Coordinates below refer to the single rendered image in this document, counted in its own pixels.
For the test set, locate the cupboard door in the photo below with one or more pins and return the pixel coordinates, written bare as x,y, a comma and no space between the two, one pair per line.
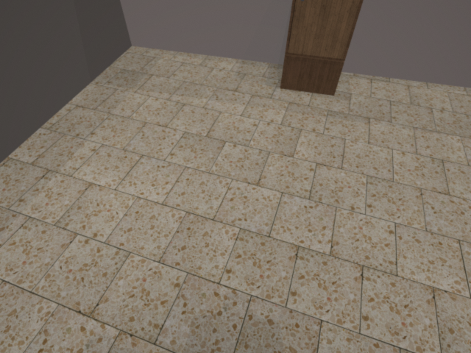
322,27

